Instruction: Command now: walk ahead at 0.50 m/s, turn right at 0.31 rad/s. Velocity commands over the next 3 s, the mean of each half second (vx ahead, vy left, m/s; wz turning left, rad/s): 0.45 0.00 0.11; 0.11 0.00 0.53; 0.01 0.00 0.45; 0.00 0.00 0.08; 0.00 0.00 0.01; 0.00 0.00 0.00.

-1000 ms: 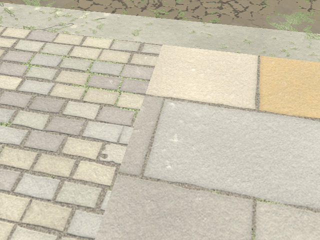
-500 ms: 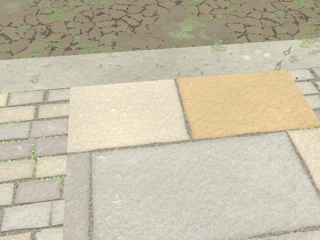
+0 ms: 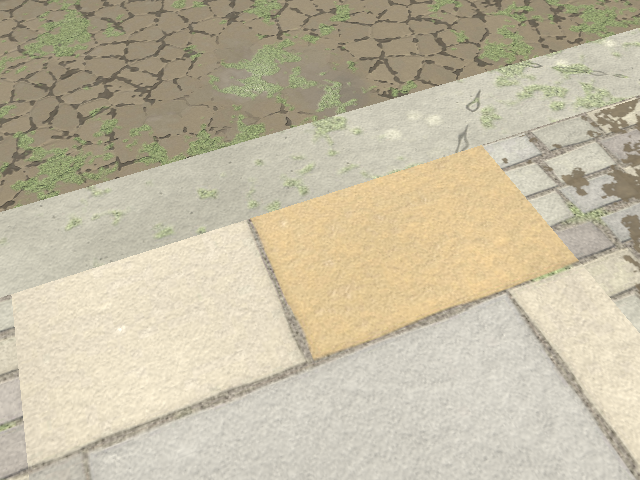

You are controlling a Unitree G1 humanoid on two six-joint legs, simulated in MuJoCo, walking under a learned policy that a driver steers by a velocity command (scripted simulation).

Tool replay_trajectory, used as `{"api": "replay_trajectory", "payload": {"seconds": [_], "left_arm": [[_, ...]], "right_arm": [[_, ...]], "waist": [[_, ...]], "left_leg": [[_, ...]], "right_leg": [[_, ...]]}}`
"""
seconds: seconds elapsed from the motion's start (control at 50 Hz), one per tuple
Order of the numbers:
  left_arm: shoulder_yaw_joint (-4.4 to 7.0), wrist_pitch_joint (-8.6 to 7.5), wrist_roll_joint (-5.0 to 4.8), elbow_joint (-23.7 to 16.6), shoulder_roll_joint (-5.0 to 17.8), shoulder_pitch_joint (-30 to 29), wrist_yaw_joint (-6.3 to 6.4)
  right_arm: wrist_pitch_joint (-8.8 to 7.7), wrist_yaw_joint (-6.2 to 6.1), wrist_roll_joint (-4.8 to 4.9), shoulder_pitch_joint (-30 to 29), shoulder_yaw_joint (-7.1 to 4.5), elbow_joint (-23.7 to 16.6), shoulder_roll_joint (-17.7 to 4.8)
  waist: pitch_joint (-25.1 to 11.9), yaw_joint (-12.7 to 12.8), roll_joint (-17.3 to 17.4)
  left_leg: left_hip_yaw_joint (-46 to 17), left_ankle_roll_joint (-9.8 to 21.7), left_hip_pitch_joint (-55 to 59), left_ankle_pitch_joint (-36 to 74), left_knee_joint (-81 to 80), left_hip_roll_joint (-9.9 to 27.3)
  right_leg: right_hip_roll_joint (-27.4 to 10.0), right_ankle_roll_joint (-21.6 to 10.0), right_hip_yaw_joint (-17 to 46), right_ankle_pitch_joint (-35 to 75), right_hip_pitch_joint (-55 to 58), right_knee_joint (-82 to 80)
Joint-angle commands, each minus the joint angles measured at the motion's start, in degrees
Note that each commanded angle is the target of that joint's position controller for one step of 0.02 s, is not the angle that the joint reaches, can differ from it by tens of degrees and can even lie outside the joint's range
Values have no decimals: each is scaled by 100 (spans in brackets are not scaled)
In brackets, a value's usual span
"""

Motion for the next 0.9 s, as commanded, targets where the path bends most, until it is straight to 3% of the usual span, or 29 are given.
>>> {"api": "replay_trajectory", "payload": {"seconds": [0.02,0.1,0.14,0.2,0.26,0.28,0.3,0.32,0.34,0.36,0.38,0.4,0.42,0.44,0.48,0.54,0.6,0.7,0.76,0.78,0.8,0.82,0.84,0.86,0.88,0.9], "left_arm": [[209,-167,6,-304,854,-171,102],[200,-153,-41,-55,908,151,149],[206,-162,-49,86,963,316,140],[222,-131,-43,293,982,505,139],[264,-61,-40,395,1067,431,185],[276,-35,-19,377,1120,330,204],[257,9,1,343,1099,218,229],[187,20,71,236,980,257,281],[27,-97,111,70,500,980,229],[-8,-231,101,111,552,773,179],[69,-332,-82,-29,909,275,107],[53,-381,-96,-123,918,-122,103],[74,-379,16,-186,923,-333,139],[119,-325,113,-217,961,-323,184],[88,-183,133,-175,762,-71,245],[36,-47,134,-176,607,-131,343],[16,4,105,-234,546,-562,341],[24,-47,45,-410,583,-1351,226],[105,-149,35,-364,734,-1209,181],[131,-191,32,-310,750,-1026,180],[173,-227,76,-281,886,-840,210],[235,-198,163,-336,1231,-686,280],[257,-74,296,-189,1286,-510,276],[209,-21,129,-257,964,-548,265],[136,13,107,-334,707,-691,280],[106,67,110,-375,638,-893,285]], "right_arm": [[47,-26,-51,105,-88,-269,-355],[-2,49,9,-670,-8,-427,-185],[-24,111,84,-892,3,-478,-198],[-42,217,121,-1125,-7,-618,-287],[-34,305,121,-899,-39,-657,-379],[-21,298,113,-567,-95,-591,-487],[-7,269,89,131,-211,-403,-666],[14,230,75,945,-326,-252,-966],[26,216,41,1443,-472,-241,-1554],[48,235,117,1536,-371,-208,-1159],[70,202,91,1170,-283,-315,-907],[102,170,51,771,-253,-444,-808],[130,153,34,503,-229,-520,-741],[136,131,4,399,-202,-571,-660],[168,90,-18,283,-207,-590,-669],[244,-24,38,350,-295,-528,-902],[425,-155,147,445,-315,-475,-908],[659,-293,135,597,-338,-481,-892],[706,-306,126,426,-335,-611,-839],[710,-304,138,263,-319,-681,-797],[699,-293,113,224,-271,-766,-656],[668,-271,9,487,-177,-835,-345],[673,-263,82,1059,-165,-907,-346],[682,-240,27,1307,-286,-717,-876],[747,-237,100,1006,-389,-641,-1108],[840,-264,133,874,-412,-598,-1048]], "waist": [[-342,-144,-440],[-152,212,-526],[-34,330,-579],[114,394,-569],[-22,194,-633],[-282,6,-694],[-742,-373,-599],[-1367,-694,-301],[-2163,-452,986],[-2408,-583,1207],[-1658,-623,758],[-1128,-528,181],[-698,-366,-163],[-641,-194,-183],[-685,32,62],[-851,62,183],[-1025,-79,288],[-875,-336,466],[-782,-194,644],[-761,-28,671],[-904,40,516],[-1325,-94,-463],[-1569,-394,-1877],[-1516,-315,-1438],[-1223,-196,-974],[-1041,-233,-686]], "left_leg": [[46,-189,-199,857,-704,93],[152,-130,90,2282,-2306,-163],[168,-32,60,2492,-2657,-216],[124,250,-385,2033,-2953,-250],[218,560,-157,1209,-3077,-432],[385,676,387,1016,-3076,-642],[585,832,1380,1151,-3194,-900],[-29,1074,2864,1560,-3049,-519],[-2768,2128,5068,822,-3289,851],[-4383,2353,5599,478,-4271,1203],[-3674,2074,5059,661,-4295,1120],[-2880,1891,4219,1573,-4242,904],[-2284,1843,3415,2817,-4220,740],[-1889,1778,2903,3705,-4233,565],[-1482,1773,2387,4552,-4300,316],[-1174,1715,2171,4961,-4239,120],[-1150,1376,2154,4258,-4065,-105],[-1852,1200,2553,3037,-3764,-64],[-2389,1115,2723,2633,-3430,-92],[-2424,996,2656,2424,-3234,-242],[-2318,801,2328,1903,-2849,-472],[-1639,505,1622,66,-1681,-984],[-921,170,425,-2709,-646,-1639],[-788,-82,132,-2541,347,-1189],[-699,-223,48,-2078,800,-1049],[-591,-324,44,-1724,946,-948]], "right_leg": [[-1473,-1053,1086,1853,145,-1078],[-1271,-727,719,1135,187,-1098],[-1464,-711,750,810,462,-1123],[-1834,-643,774,1073,1278,-903],[-1996,-433,581,2298,1826,-439],[-1917,-335,424,3341,1862,-19],[-1674,-184,135,4233,1726,900],[-1436,35,-123,3637,898,2252],[-507,542,-295,872,-1425,4549],[-85,638,404,-2197,-2483,5326],[-420,584,670,-2028,-2937,5665],[-645,564,547,-1676,-2839,5440],[-802,616,422,-1498,-2703,5089],[-947,657,422,-1386,-2309,4756],[-914,819,343,-1269,-1935,4313],[-723,1043,239,-720,-1875,3500],[-543,1117,291,146,-1679,2639],[-345,1079,529,275,-1706,1518],[-296,910,621,47,-1293,772],[-344,798,562,502,-874,213],[-768,594,741,1372,-72,-141],[-1944,82,1698,3171,1033,49],[-3010,-1001,3191,4178,1790,96],[-3135,-1177,3308,3551,1637,76],[-2721,-936,2533,3103,1315,135],[-2361,-710,1981,2569,996,91]]}}
Next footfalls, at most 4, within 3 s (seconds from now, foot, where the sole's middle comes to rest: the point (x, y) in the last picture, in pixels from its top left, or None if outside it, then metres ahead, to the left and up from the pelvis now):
0.32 left None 0.36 0.16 -0.78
0.80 right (351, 431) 0.56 0.00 -0.78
1.22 left None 0.38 0.21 -0.78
1.62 right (345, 448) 0.52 0.02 -0.78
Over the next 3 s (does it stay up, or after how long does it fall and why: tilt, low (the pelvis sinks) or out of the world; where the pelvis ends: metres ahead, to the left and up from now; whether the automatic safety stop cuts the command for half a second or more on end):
stays up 0.43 0.08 0.00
